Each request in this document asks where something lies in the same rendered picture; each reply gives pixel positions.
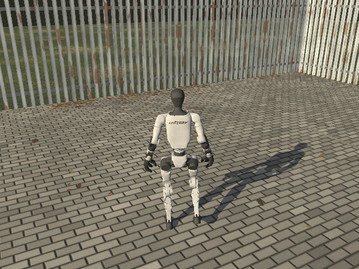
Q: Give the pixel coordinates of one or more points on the robot left upper arm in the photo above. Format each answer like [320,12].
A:
[157,128]

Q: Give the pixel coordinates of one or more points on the robot right upper arm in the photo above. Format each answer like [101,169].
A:
[199,127]

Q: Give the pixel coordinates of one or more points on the right robot forearm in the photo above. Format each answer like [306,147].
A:
[206,148]

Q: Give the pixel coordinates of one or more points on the robot right thigh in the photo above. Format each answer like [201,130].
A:
[193,164]

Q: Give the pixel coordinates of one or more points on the left robot forearm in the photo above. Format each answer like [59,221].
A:
[150,150]

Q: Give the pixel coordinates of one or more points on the right robot hand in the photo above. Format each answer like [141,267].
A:
[211,159]

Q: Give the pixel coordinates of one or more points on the left robot hand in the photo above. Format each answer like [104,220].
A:
[146,164]

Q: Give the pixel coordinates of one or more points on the robot left shin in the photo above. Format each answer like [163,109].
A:
[167,204]

